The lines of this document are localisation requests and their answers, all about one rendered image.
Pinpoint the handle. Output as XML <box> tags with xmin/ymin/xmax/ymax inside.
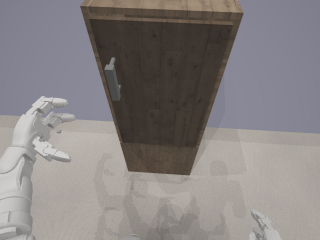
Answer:
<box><xmin>104</xmin><ymin>57</ymin><xmax>121</xmax><ymax>101</ymax></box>

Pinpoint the cupboard door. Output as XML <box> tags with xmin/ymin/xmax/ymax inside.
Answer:
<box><xmin>89</xmin><ymin>15</ymin><xmax>233</xmax><ymax>147</ymax></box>

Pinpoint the left robot hand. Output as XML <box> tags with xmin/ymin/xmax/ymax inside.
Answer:
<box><xmin>11</xmin><ymin>96</ymin><xmax>76</xmax><ymax>163</ymax></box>

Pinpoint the robot left forearm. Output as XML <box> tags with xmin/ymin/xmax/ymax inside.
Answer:
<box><xmin>0</xmin><ymin>146</ymin><xmax>37</xmax><ymax>240</ymax></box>

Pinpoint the right robot hand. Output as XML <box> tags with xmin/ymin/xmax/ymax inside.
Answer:
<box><xmin>248</xmin><ymin>209</ymin><xmax>282</xmax><ymax>240</ymax></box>

